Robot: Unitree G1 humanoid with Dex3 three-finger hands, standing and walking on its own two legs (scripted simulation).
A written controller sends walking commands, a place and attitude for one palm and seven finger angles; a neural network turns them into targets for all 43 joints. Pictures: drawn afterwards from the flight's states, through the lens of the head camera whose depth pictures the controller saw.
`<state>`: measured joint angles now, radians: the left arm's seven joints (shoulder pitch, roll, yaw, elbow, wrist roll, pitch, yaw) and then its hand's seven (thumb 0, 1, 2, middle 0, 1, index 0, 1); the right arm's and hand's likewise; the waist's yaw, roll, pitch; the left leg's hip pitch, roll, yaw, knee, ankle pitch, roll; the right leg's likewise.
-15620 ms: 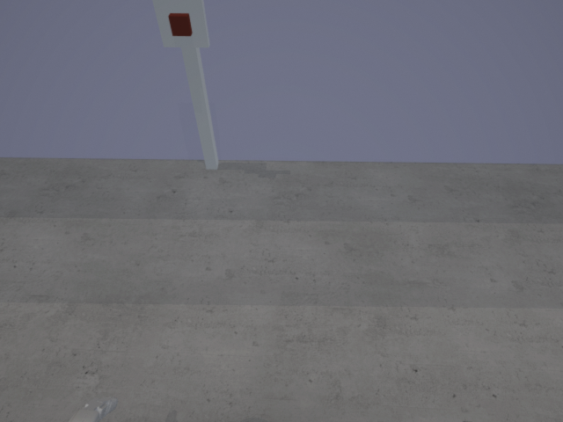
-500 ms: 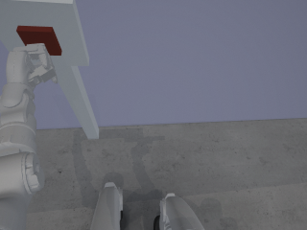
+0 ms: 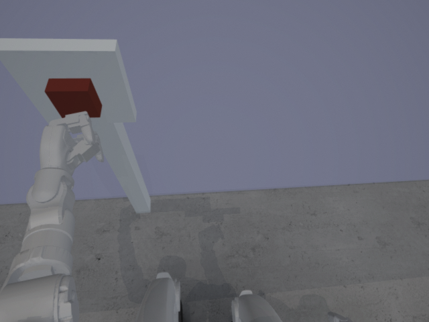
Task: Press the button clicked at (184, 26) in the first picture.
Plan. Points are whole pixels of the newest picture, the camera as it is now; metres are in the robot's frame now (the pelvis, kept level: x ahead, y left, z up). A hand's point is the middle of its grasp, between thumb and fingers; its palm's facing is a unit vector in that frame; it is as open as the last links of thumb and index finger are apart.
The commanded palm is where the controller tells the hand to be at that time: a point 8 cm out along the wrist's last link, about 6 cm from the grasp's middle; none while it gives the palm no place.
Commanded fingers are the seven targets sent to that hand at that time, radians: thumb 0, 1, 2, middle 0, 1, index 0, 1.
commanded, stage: pull the fist back off the button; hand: left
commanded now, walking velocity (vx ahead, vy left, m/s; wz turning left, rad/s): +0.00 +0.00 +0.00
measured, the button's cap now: (76, 97) +0.50 +0.26 +0.08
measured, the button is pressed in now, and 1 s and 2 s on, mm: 0 0 0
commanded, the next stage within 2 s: draw the hand back to the body in 0.42 s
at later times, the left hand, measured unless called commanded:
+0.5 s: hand (90, 177) +0.36 +0.21 +0.05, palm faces +0.11 -0.99 -0.03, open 3.1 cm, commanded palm +0.34 +0.26 +0.05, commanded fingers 0.00 0.90 0.90 -1.30 -1.50 -1.30 -1.50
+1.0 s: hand (54, 201) +0.28 +0.21 +0.13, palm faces +0.10 -0.99 -0.05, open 3.1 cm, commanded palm +0.25 +0.27 +0.14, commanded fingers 0.00 0.90 0.90 -1.30 -1.50 -1.30 -1.50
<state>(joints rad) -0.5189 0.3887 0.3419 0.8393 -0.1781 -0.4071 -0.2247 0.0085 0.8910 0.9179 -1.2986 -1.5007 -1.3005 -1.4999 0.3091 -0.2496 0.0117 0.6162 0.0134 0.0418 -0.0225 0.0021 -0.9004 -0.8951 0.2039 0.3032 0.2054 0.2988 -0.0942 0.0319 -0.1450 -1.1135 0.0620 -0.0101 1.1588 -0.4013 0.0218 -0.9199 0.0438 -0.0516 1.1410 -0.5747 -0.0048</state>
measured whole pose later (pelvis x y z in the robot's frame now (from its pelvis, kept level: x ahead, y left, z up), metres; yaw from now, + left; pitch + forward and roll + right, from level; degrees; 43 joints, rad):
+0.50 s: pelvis +0.01 -0.01 +0.01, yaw +2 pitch +18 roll -3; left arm -0.20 0.30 0.27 0.53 -0.23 -0.42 -0.22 0.02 0.90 0.90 -1.30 -1.50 -1.30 -1.50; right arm 0.20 -0.25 0.00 0.58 0.02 0.00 -0.04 0.00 -0.90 -0.90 0.20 0.30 0.20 0.30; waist -0.03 0.03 -0.15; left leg -1.04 0.05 -0.02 1.14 -0.42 0.00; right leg -0.84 0.03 -0.07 1.13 -0.61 -0.02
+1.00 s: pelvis +0.02 -0.01 +0.05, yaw +3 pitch +9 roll -2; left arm 0.14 0.31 0.25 0.15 -0.32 -0.25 -0.24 0.02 0.90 0.90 -1.30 -1.50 -1.30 -1.50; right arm 0.27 -0.27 0.01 0.54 0.06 -0.05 -0.08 0.01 -0.90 -0.90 0.20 0.30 0.20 0.30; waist -0.03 0.06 -0.13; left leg -0.74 0.04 -0.02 0.92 -0.34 0.00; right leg -0.55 0.03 -0.06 0.90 -0.51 -0.02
